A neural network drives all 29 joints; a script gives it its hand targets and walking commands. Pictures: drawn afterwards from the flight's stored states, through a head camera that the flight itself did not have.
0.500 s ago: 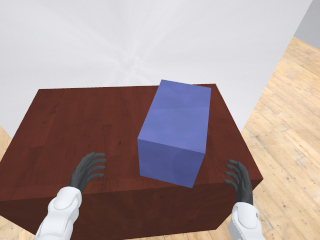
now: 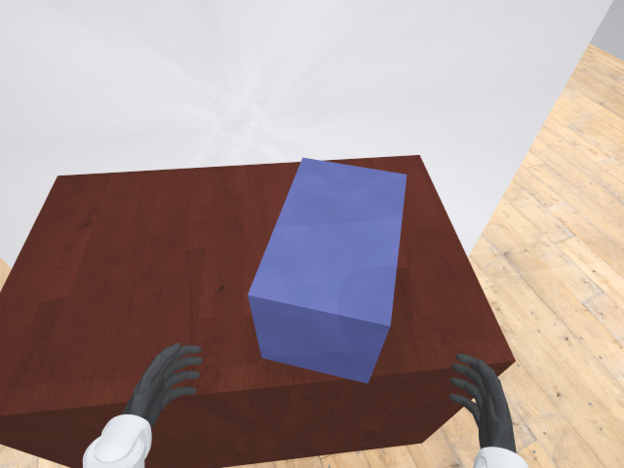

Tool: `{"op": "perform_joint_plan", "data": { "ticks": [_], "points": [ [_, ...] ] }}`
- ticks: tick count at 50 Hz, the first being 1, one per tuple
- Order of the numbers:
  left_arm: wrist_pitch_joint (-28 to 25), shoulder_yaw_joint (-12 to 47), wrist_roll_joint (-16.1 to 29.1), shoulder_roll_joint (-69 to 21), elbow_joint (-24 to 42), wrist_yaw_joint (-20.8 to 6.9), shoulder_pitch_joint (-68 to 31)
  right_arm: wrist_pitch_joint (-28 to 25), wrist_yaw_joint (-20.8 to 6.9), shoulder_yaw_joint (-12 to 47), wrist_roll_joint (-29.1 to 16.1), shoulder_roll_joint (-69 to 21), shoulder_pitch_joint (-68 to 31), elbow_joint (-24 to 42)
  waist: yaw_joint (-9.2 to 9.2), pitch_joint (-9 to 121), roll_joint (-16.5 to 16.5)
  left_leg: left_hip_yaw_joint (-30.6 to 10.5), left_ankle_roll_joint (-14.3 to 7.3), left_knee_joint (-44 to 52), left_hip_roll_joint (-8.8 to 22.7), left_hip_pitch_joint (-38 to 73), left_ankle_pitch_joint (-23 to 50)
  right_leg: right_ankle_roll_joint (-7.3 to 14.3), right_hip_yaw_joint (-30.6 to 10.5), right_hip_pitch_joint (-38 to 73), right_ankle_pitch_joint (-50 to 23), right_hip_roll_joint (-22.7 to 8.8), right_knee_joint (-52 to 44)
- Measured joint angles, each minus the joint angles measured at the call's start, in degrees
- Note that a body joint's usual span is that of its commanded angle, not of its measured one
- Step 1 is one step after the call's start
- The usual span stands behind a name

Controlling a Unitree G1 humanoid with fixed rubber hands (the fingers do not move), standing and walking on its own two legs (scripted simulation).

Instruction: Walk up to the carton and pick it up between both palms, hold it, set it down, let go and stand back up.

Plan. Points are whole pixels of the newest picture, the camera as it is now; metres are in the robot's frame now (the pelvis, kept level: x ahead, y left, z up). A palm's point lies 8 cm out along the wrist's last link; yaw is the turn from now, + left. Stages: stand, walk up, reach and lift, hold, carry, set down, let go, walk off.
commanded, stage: set down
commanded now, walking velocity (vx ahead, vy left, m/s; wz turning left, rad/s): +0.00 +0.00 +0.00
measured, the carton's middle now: (334, 266) +0.41 -0.01 -0.03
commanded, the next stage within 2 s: let go in 1.38 s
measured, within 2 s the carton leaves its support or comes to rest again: neither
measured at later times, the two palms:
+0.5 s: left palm (153, 418) +0.19 +0.23 -0.04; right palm (502, 451) +0.15 -0.20 -0.03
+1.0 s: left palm (163, 418) +0.19 +0.22 -0.05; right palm (508, 458) +0.14 -0.21 -0.06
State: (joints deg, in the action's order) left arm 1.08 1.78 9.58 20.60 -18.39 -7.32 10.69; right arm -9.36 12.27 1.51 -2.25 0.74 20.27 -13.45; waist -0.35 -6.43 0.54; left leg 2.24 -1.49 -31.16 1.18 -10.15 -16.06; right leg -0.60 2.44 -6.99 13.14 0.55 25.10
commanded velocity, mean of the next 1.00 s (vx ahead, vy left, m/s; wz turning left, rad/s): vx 0.00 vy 0.00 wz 0.00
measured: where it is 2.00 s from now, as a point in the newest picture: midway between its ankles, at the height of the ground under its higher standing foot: outside the picture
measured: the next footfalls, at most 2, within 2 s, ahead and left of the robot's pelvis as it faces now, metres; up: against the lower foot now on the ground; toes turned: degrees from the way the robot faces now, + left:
none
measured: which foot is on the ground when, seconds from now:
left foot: down 0.00-1.00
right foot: down 0.00-1.00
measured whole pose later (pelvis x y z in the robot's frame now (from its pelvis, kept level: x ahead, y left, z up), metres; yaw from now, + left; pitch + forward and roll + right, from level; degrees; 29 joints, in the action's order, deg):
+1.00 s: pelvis +0.01 +0.00 +0.00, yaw -1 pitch -6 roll -2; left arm 7.5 1.8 2.9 14.8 -18.4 -0.7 12.3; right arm -10.7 1.2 0.9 -2.3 8.4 17.9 -28.4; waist -0.4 -6.4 0.3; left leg 2.9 -1.3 -29.3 1.2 -7.9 -15.9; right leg -0.4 1.8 -5.4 13.2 0.6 24.2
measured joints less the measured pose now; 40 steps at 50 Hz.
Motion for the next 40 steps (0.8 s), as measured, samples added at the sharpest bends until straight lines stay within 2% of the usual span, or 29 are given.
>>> {"op": "perform_joint_plan", "data": {
  "ticks": [6,11,22,40],
  "points": [
    [-1.3,0.0,-0.55,-0.53,0.0,0.0,1.61,-2.55,-1.71,0.01,-0.01,1.32,0.79,-0.65,0.0,0.01,0.0,0.07,0.0,0.29,0.0,0.2,0.0,0.0,-0.07,0.3,-0.17,0.01,-0.54],
    [-1.21,0.0,-0.88,-1.03,-0.01,0.49,1.66,-2.72,-3.19,0.01,-0.01,1.95,0.79,-2.63,0.0,0.02,0.0,0.15,0.0,0.38,0.0,0.84,0.0,0.02,-0.16,0.89,-0.22,0.01,-0.62],
    [2.3,0.0,-2.19,-2.92,-0.02,3.29,1.66,-1.14,-5.99,0.0,-0.01,4.0,0.78,-5.13,0.0,0.0,0.0,0.22,0.0,0.7,0.0,1.72,0.06,0.03,-0.23,1.59,-0.22,0.02,-0.62],
    [6.0,0.0,-4.99,-4.86,-0.01,5.64,1.66,-1.06,-9.27,-0.32,-0.02,6.25,-0.91,-10.65,0.0,0.0,0.0,0.63,0.09,1.7,0.0,2.22,0.09,0.14,-0.64,1.59,0.03,0.03,-0.85]
  ]
}}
